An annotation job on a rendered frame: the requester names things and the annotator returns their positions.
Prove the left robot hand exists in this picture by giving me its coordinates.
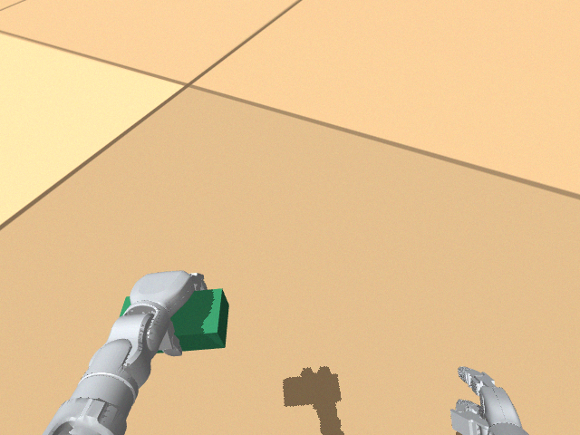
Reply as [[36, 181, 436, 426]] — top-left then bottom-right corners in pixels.
[[130, 270, 208, 356]]

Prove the right robot hand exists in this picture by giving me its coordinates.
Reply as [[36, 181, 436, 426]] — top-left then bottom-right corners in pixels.
[[450, 366, 522, 435]]

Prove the left robot arm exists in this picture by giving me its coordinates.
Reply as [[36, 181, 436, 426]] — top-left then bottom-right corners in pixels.
[[43, 301, 170, 435]]

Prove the carton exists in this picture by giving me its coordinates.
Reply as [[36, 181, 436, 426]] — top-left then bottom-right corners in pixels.
[[120, 288, 229, 353]]

